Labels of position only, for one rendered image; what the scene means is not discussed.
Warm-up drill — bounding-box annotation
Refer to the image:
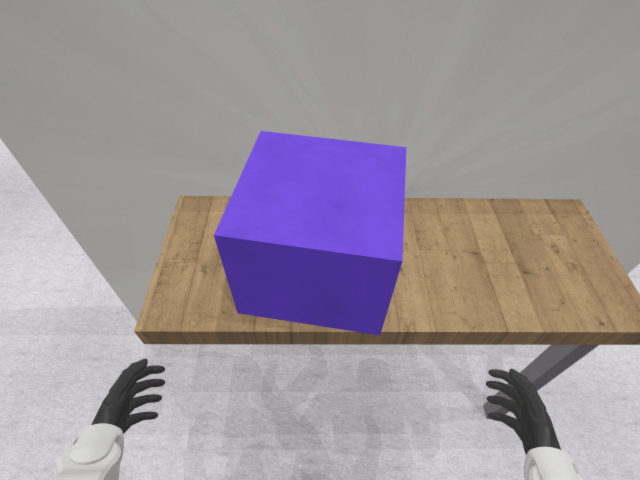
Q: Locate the carton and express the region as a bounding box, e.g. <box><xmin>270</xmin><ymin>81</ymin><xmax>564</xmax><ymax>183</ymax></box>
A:
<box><xmin>214</xmin><ymin>131</ymin><xmax>406</xmax><ymax>335</ymax></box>

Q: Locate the table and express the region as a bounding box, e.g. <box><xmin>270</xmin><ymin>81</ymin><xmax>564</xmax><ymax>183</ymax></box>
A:
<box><xmin>134</xmin><ymin>196</ymin><xmax>640</xmax><ymax>419</ymax></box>

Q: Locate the left robot forearm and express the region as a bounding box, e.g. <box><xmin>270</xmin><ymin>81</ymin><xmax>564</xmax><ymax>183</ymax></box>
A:
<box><xmin>53</xmin><ymin>423</ymin><xmax>124</xmax><ymax>480</ymax></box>

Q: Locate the right robot hand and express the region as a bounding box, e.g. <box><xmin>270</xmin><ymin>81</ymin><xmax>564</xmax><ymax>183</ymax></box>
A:
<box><xmin>486</xmin><ymin>368</ymin><xmax>561</xmax><ymax>455</ymax></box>

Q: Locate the right robot forearm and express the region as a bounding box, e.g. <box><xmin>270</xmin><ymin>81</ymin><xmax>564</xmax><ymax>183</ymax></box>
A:
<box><xmin>524</xmin><ymin>447</ymin><xmax>584</xmax><ymax>480</ymax></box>

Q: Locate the left robot hand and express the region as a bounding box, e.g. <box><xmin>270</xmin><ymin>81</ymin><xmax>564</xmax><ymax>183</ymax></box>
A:
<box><xmin>91</xmin><ymin>359</ymin><xmax>165</xmax><ymax>434</ymax></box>

